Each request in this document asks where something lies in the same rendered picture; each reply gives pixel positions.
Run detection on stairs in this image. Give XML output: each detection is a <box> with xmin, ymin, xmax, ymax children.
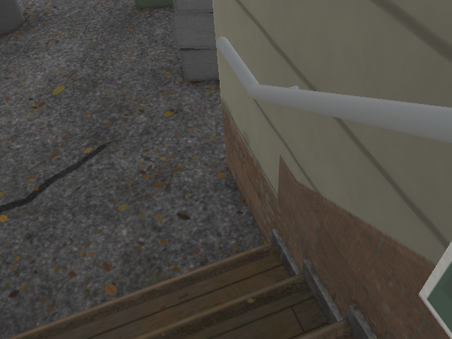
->
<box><xmin>7</xmin><ymin>242</ymin><xmax>356</xmax><ymax>339</ymax></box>

